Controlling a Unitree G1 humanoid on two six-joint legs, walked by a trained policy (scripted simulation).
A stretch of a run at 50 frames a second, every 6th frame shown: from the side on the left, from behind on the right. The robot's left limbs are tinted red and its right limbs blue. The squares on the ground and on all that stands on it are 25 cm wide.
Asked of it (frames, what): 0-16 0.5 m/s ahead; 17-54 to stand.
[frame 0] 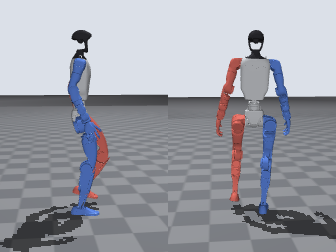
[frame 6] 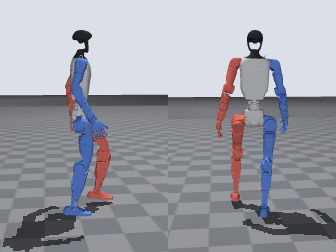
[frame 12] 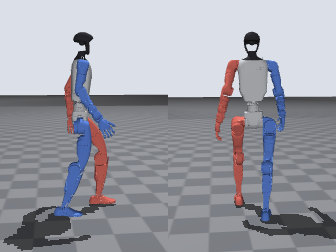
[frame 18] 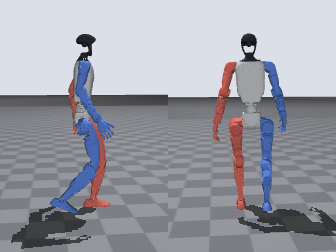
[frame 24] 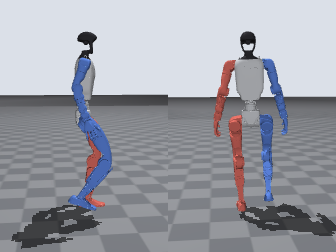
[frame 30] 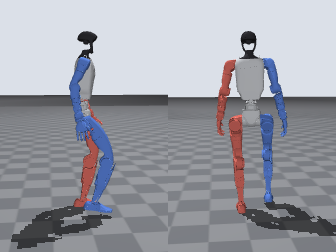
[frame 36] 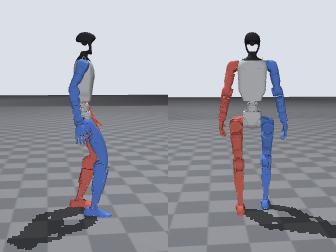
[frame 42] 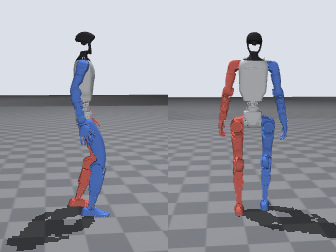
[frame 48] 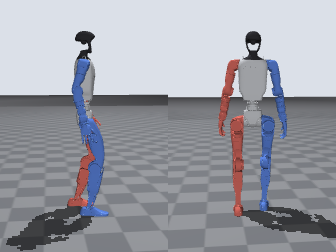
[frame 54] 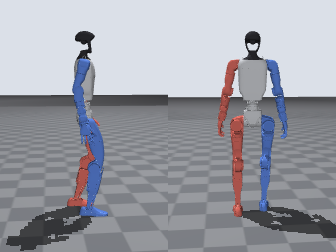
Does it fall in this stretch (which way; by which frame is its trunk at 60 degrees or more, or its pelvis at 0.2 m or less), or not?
no
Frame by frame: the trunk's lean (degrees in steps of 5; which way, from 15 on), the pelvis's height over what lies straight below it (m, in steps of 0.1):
0: 5, 0.8
6: 5, 0.8
12: 5, 0.8
18: 5, 0.8
24: 5, 0.8
30: 5, 0.8
36: 0, 0.8
42: 0, 0.8
48: 0, 0.8
54: 0, 0.8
